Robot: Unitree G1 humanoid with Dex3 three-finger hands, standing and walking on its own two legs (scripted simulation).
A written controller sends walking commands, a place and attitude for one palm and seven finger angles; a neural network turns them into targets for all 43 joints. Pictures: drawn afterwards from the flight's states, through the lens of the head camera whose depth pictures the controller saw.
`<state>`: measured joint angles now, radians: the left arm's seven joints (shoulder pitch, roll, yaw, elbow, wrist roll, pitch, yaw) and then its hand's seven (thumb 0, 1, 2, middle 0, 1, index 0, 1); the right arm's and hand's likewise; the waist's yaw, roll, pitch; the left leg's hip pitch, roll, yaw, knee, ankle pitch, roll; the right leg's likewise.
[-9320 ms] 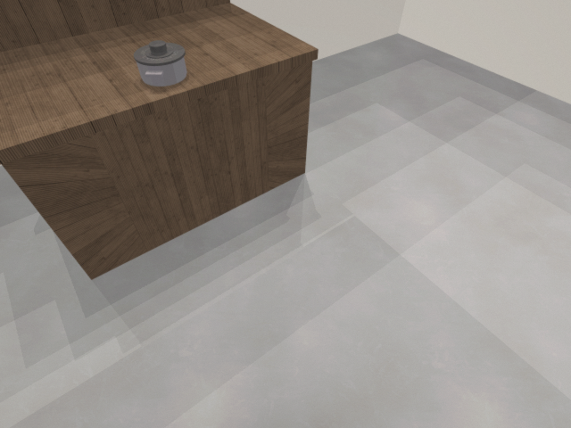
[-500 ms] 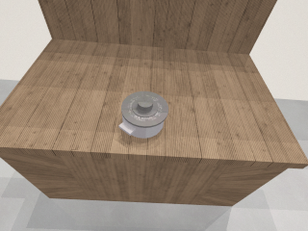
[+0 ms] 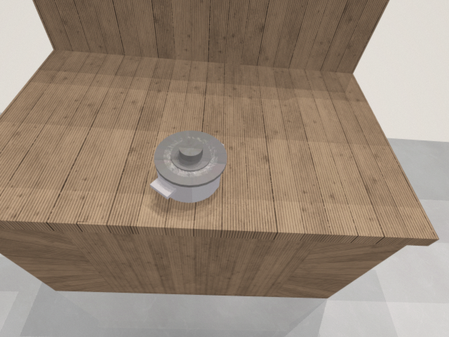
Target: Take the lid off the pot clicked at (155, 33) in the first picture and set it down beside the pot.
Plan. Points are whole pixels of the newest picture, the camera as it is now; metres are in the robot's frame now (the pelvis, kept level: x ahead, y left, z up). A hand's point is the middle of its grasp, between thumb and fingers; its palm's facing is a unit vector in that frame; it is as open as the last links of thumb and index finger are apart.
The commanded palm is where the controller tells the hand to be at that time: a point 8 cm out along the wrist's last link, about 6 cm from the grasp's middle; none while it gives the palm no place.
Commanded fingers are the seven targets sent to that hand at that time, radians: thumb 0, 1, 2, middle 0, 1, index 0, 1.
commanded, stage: shuffle to correct the standing spot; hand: left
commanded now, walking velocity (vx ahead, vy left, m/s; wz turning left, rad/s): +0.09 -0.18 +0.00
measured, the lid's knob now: (190, 149) +0.49 +0.10 +0.02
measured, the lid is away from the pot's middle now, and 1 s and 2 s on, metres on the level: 0.00 0.00 0.00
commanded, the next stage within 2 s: come to a stop and stand still in 0.04 s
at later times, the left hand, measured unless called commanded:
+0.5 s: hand out of the picture +0.03 +0.20 -0.16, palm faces -0.01 -0.97 -0.24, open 7.4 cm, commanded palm none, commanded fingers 0.00 0.90 0.90 -0.20 -0.30 -0.20 -0.30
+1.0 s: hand out of the picture +0.01 +0.17 -0.15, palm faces -0.01 -0.97 -0.23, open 7.3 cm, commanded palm none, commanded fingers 0.00 0.90 0.90 -0.20 -0.30 -0.20 -0.30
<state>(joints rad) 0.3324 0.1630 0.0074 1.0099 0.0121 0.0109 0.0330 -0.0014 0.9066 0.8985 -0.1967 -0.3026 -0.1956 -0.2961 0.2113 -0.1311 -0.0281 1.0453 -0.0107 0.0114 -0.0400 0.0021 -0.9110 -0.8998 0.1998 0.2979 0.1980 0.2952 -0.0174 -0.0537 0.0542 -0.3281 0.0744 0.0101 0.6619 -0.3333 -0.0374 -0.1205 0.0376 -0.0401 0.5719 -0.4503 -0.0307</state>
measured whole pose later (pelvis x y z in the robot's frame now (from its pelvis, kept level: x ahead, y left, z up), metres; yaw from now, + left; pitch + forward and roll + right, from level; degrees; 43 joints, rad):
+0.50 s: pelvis -0.01 +0.01 +0.00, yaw -2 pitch -2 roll +1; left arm 0.29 0.19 0.00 0.97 0.03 0.00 0.03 0.00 0.91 0.90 -0.20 -0.30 -0.20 -0.30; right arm 0.24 -0.16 -0.04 0.98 -0.02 0.02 -0.03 0.00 -0.92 -0.90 0.20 0.30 0.20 0.30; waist 0.01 -0.01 0.04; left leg -0.25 -0.02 0.13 0.60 -0.32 0.06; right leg -0.33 -0.03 0.02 0.61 -0.26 -0.02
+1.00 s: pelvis +0.01 +0.00 +0.01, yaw -1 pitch -1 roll +1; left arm 0.32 0.13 -0.03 1.07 0.02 -0.02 0.05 0.00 0.92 0.90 -0.20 -0.30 -0.20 -0.30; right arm 0.30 -0.14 -0.02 1.09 -0.02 -0.01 -0.02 0.01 -0.91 -0.90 0.20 0.30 0.20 0.30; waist -0.01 0.03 0.02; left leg -0.19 -0.03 0.10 0.48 -0.28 0.05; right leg -0.28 -0.02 0.00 0.52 -0.23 0.00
